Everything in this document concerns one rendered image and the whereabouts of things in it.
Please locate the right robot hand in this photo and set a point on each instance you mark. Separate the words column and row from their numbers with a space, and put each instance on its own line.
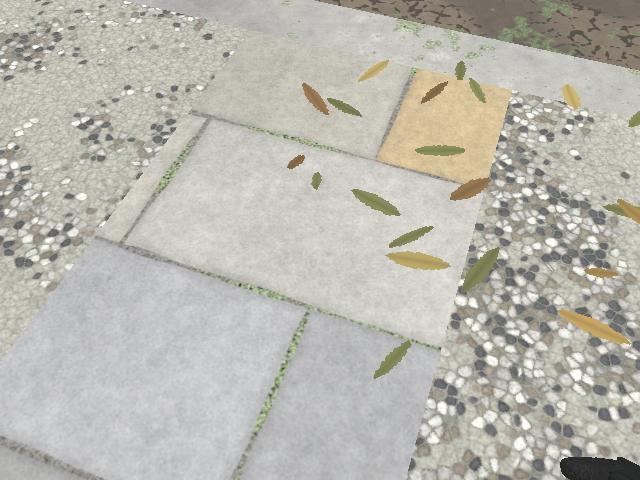
column 588, row 468

